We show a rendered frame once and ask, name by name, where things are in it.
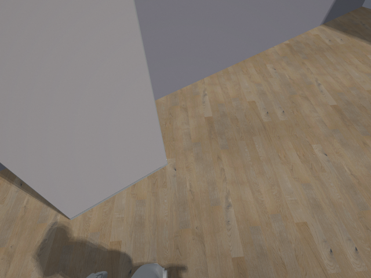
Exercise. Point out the fridge door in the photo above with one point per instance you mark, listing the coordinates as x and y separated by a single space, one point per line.
77 116

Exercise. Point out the robot left thigh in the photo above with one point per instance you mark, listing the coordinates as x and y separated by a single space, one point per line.
150 271

